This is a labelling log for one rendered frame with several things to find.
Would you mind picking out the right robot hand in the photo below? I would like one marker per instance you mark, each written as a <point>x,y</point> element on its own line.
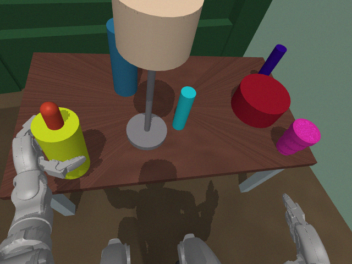
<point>309,247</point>

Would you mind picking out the sofa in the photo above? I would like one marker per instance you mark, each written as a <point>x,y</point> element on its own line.
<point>225,29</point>

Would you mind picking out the left robot hand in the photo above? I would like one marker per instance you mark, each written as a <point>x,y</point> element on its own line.
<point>27,155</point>

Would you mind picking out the coffee table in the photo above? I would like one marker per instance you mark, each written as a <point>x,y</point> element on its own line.
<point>214,141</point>

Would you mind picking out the left robot arm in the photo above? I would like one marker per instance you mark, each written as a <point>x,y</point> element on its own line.
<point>28,240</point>

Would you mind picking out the desk lamp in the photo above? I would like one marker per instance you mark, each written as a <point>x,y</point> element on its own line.
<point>156,35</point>

